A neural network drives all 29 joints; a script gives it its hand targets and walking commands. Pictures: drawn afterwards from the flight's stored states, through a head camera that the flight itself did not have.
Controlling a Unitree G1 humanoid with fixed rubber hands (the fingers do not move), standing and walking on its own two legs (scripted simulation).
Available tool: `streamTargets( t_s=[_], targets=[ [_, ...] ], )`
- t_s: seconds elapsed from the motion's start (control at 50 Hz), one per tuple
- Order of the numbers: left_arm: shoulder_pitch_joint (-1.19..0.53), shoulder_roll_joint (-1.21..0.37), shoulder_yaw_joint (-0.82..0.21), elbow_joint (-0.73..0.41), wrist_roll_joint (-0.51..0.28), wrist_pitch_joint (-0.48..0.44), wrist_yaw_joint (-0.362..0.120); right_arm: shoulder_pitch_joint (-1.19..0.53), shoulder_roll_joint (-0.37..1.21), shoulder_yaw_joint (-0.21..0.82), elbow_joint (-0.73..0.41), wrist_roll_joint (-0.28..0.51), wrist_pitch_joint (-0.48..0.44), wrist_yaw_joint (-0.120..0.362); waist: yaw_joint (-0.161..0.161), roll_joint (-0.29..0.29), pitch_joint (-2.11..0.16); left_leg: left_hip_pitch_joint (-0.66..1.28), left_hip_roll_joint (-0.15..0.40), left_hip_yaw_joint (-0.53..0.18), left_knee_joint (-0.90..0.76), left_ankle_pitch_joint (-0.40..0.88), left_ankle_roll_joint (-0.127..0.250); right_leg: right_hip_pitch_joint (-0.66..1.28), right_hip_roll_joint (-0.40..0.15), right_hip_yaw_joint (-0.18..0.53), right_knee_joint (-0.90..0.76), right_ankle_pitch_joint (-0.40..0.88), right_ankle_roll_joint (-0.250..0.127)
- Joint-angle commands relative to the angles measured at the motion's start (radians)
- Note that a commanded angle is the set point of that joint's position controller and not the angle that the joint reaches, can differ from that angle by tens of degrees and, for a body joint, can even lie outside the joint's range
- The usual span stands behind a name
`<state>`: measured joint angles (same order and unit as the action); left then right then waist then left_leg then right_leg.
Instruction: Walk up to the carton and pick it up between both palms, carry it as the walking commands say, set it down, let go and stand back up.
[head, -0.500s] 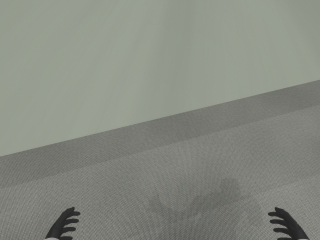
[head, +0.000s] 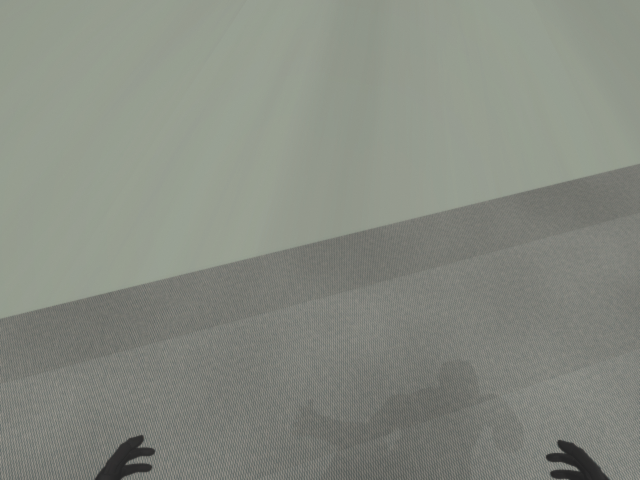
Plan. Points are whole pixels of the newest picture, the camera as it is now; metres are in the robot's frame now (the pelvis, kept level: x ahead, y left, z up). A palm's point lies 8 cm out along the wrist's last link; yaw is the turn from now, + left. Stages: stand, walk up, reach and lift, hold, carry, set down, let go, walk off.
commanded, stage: walk up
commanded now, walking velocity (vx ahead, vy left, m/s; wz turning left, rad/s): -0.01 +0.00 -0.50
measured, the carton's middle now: out of the picture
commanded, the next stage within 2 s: none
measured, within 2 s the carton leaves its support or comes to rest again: neither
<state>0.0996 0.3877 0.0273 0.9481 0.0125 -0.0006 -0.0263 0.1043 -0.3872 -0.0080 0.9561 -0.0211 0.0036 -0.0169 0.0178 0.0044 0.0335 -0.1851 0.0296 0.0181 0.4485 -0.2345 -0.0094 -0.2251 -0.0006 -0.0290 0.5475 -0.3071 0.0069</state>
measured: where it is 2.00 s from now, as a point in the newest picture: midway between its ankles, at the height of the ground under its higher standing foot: outside the picture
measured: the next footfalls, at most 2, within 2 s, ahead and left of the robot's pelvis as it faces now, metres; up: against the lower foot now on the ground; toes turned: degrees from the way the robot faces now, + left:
left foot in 0.46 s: +0.03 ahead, +0.10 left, +0.00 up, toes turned -16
right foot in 0.84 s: -0.11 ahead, -0.12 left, +0.00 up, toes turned -33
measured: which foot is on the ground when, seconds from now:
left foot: down 0.00-0.14, up 0.16-0.44, down 0.46-0.86, up 0.88-1.00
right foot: down 0.00-0.46, up 0.48-0.82, down 0.84-1.00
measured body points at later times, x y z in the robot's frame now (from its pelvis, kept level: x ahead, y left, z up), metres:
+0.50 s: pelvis -0.04 +0.01 -0.01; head -0.02 +0.02 +0.44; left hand +0.15 +0.23 -0.14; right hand -0.04 -0.28 -0.13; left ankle -0.01 +0.11 -0.75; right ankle +0.00 -0.13 -0.73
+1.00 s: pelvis -0.09 -0.01 +0.00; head -0.06 -0.05 +0.44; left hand +0.14 +0.17 -0.12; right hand -0.17 -0.29 -0.14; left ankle -0.02 +0.12 -0.68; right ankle -0.14 -0.10 -0.74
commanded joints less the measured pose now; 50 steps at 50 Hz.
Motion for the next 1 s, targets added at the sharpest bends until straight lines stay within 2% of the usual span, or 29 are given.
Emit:
streamTargets(
  t_s=[0.0, 0.04, 0.1, 0.12, 0.14, 0.16, 0.18, 0.2, 0.24, 0.28, 0.34, 0.42, 0.44, 0.46, 0.48, 0.5, 0.52, 0.54, 0.58, 0.72, 0.76, 0.8, 0.82, 0.84, 0.86, 0.88, 0.9, 0.94, 0.98],
  targets=[
    [0.007, -0.020, 0.014, -0.118, -0.008, 0.026, -0.011, 0.056, -0.172, -0.056, -0.082, -0.023, 0.042, -0.023, -0.069, 0.293, 0.002, 0.040, 0.339, -0.139, -0.043, 0.498, 0.162, -0.239, -0.055, 0.009, 0.330, -0.235, 0.003],
    [0.019, -0.019, 0.025, -0.145, -0.007, 0.020, -0.016, 0.036, -0.135, -0.057, -0.109, -0.035, 0.048, -0.023, -0.057, 0.178, -0.046, 0.019, 0.286, -0.040, 0.014, 0.513, 0.136, -0.190, -0.066, -0.015, 0.251, -0.230, -0.001],
    [0.105, -0.006, 0.046, -0.122, -0.013, 0.020, -0.010, 0.050, -0.102, -0.045, -0.133, -0.023, 0.043, -0.012, -0.002, 0.100, -0.068, -0.060, 0.208, 0.031, 0.145, 0.361, 0.081, -0.014, -0.040, -0.054, -0.013, 0.020, -0.014],
    [0.134, 0.060, 0.049, -0.090, 0.000, 0.025, 0.001, 0.059, -0.031, -0.029, -0.123, -0.009, 0.030, -0.009, 0.021, -0.024, -0.103, -0.178, 0.127, 0.065, 0.227, 0.124, 0.049, 0.105, -0.115, 0.057, -0.084, 0.269, -0.018],
    [0.173, 0.163, 0.068, -0.093, 0.011, 0.020, 0.012, 0.048, 0.023, -0.012, -0.181, -0.004, 0.025, -0.004, 0.043, -0.297, -0.099, -0.399, 0.004, 0.089, 0.425, -0.328, -0.001, 0.189, -0.365, 0.378, -0.180, 0.502, -0.088],
    [0.234, 0.178, 0.083, -0.075, 0.013, 0.026, 0.022, -0.047, -0.009, -0.024, -0.197, 0.003, 0.044, -0.006, 0.091, -0.290, -0.068, -0.361, -0.008, -0.026, 0.587, -0.433, -0.024, 0.006, -0.415, 0.547, -0.267, 0.600, -0.210],
    [0.176, 0.149, 0.087, -0.088, 0.014, 0.033, 0.027, -0.015, -0.010, -0.029, -0.184, 0.006, 0.043, -0.006, 0.046, -0.222, -0.080, -0.347, 0.010, -0.070, 0.627, -0.391, -0.027, 0.005, -0.371, 0.472, -0.268, 0.424, -0.215],
    [0.106, 0.111, 0.087, -0.104, 0.012, 0.039, 0.032, 0.009, -0.012, -0.033, -0.163, 0.009, 0.032, -0.003, 0.020, -0.193, -0.072, -0.334, 0.019, -0.066, 0.609, -0.329, -0.029, -0.012, -0.307, 0.408, -0.267, 0.272, -0.195],
    [0.046, 0.059, 0.088, -0.116, 0.012, 0.040, 0.041, 0.051, -0.009, -0.038, -0.124, 0.010, 0.019, 0.007, 0.001, -0.176, -0.097, -0.314, 0.018, -0.040, 0.562, -0.241, -0.036, 0.019, -0.224, 0.339, -0.234, 0.282, -0.171],
    [0.066, 0.042, 0.092, -0.107, 0.009, 0.037, 0.039, 0.042, 0.012, -0.036, -0.128, 0.010, 0.021, 0.007, 0.006, -0.156, -0.116, -0.280, 0.006, -0.027, 0.492, -0.228, -0.034, 0.039, -0.213, 0.330, -0.230, 0.316, -0.166],
    [0.066, 0.030, 0.091, -0.110, 0.014, 0.046, 0.032, 0.069, 0.042, -0.036, -0.132, 0.020, 0.031, -0.004, -0.001, -0.164, -0.113, -0.196, -0.011, -0.018, 0.372, -0.219, -0.027, -0.004, -0.206, 0.355, -0.254, 0.208, -0.156],
    [0.011, 0.025, 0.079, -0.128, 0.008, 0.065, 0.022, 0.190, 0.056, -0.043, -0.112, 0.033, 0.031, -0.020, -0.060, -0.169, -0.100, 0.017, -0.043, 0.026, 0.063, -0.123, -0.007, -0.138, -0.141, 0.344, -0.228, 0.038, -0.087],
    [0.003, -0.006, 0.065, -0.139, 0.002, 0.063, 0.021, 0.204, 0.023, -0.051, -0.116, 0.027, 0.027, -0.026, -0.073, -0.097, -0.077, 0.064, 0.015, -0.035, -0.082, -0.136, 0.015, -0.202, -0.075, 0.290, -0.154, -0.019, -0.035],
    [0.024, -0.072, 0.053, -0.151, -0.007, 0.057, 0.022, 0.203, -0.061, -0.071, -0.127, 0.007, 0.023, -0.027, -0.058, 0.160, -0.070, 0.115, 0.257, -0.319, -0.229, -0.247, 0.054, -0.339, 0.047, 0.176, 0.101, -0.172, 0.020],
    [0.006, -0.073, 0.046, -0.171, -0.009, 0.065, 0.032, 0.117, -0.156, -0.078, -0.173, -0.012, 0.021, -0.027, -0.036, 0.273, 0.003, -0.078, 0.467, -0.492, -0.327, -0.360, 0.138, -0.411, 0.058, 0.066, 0.312, -0.257, 0.045],
    [-0.016, -0.032, 0.061, -0.156, -0.006, 0.070, 0.030, 0.093, -0.104, -0.071, -0.179, -0.006, 0.015, -0.021, -0.027, 0.176, 0.044, -0.183, 0.427, -0.438, -0.310, -0.262, 0.163, -0.348, -0.002, 0.118, 0.448, -0.222, 0.050],
    [0.007, -0.025, 0.071, -0.140, -0.002, 0.073, 0.017, 0.047, -0.056, -0.061, -0.182, 0.002, 0.010, -0.021, 0.000, 0.131, 0.052, -0.204, 0.352, -0.320, -0.278, -0.145, 0.152, -0.316, 0.003, 0.116, 0.534, -0.153, 0.051],
    [0.046, -0.017, 0.080, -0.128, 0.004, 0.077, 0.008, 0.012, -0.032, -0.054, -0.196, 0.007, 0.006, -0.022, 0.020, 0.128, 0.039, -0.181, 0.299, -0.223, -0.253, -0.072, 0.139, -0.307, 0.008, 0.098, 0.599, -0.109, 0.060],
    [0.076, -0.020, 0.075, -0.127, 0.004, 0.080, -0.003, 0.026, -0.007, -0.046, -0.203, 0.009, 0.002, -0.025, 0.012, 0.140, 0.034, -0.103, 0.239, -0.099, -0.210, 0.037, 0.125, -0.316, 0.002, 0.068, 0.617, -0.060, 0.074],
    [-0.031, -0.078, 0.043, -0.192, -0.008, 0.071, -0.019, 0.179, -0.056, -0.080, -0.159, -0.021, 0.001, -0.008, -0.076, 0.221, -0.032, 0.080, 0.280, 0.006, -0.084, 0.364, 0.148, -0.209, -0.006, -0.017, 0.197, -0.164, 0.071],
    [0.006, -0.080, 0.043, -0.181, -0.007, 0.063, -0.017, 0.173, -0.078, -0.094, -0.156, -0.014, 0.007, -0.004, -0.063, 0.220, -0.068, 0.077, 0.301, 0.013, -0.031, 0.455, 0.138, -0.131, 0.012, -0.049, 0.095, -0.135, 0.059],
    [0.089, -0.063, 0.049, -0.151, 0.000, 0.048, -0.010, 0.163, -0.073, -0.097, -0.159, 0.001, 0.015, -0.001, -0.023, 0.176, -0.098, 0.015, 0.281, 0.060, 0.073, 0.434, 0.079, 0.031, 0.018, -0.083, -0.109, 0.022, 0.041],
    [0.125, -0.017, 0.064, -0.139, 0.011, 0.039, -0.005, 0.177, -0.038, -0.088, -0.161, 0.006, 0.018, 0.000, -0.008, 0.094, -0.132, -0.076, 0.239, 0.099, 0.163, 0.304, 0.033, 0.155, -0.052, -0.023, -0.168, 0.133, 0.023],
    [0.163, 0.071, 0.086, -0.140, 0.021, 0.028, 0.000, 0.169, 0.026, -0.070, -0.187, 0.004, 0.020, 0.004, 0.014, -0.125, -0.131, -0.270, 0.141, 0.138, 0.349, -0.040, -0.024, 0.272, -0.232, 0.212, -0.207, 0.409, -0.033],
    [0.186, 0.165, 0.094, -0.151, 0.029, 0.030, 0.015, 0.058, 0.063, -0.061, -0.252, 0.019, 0.035, -0.002, 0.078, -0.385, -0.090, -0.427, 0.047, 0.080, 0.507, -0.401, -0.059, 0.195, -0.403, 0.453, -0.209, 0.703, -0.177],
    [0.191, 0.126, 0.094, -0.144, 0.027, 0.034, 0.021, 0.040, 0.041, -0.073, -0.235, 0.007, 0.044, -0.012, 0.062, -0.256, -0.082, -0.435, 0.077, -0.018, 0.615, -0.396, -0.058, 0.180, -0.373, 0.386, -0.206, 0.711, -0.200],
    [0.143, 0.093, 0.084, -0.152, 0.029, 0.035, 0.029, 0.052, 0.028, -0.079, -0.228, 0.011, 0.043, -0.010, 0.030, -0.190, -0.070, -0.428, 0.078, -0.034, 0.628, -0.338, -0.061, 0.153, -0.321, 0.332, -0.206, 0.595, -0.190],
    [0.057, 0.042, 0.072, -0.163, 0.023, 0.035, 0.041, 0.074, 0.014, -0.082, -0.201, 0.013, 0.039, -0.004, -0.004, -0.165, -0.066, -0.397, 0.069, -0.014, 0.627, -0.195, -0.077, 0.118, -0.220, 0.258, -0.191, 0.511, -0.157],
    [0.065, 0.029, 0.071, -0.160, 0.021, 0.034, 0.039, 0.075, 0.021, -0.078, -0.193, 0.007, 0.044, -0.002, 0.001, -0.162, -0.074, -0.360, 0.050, 0.006, 0.609, -0.163, -0.087, 0.101, -0.197, 0.246, -0.189, 0.497, -0.155]
  ],
)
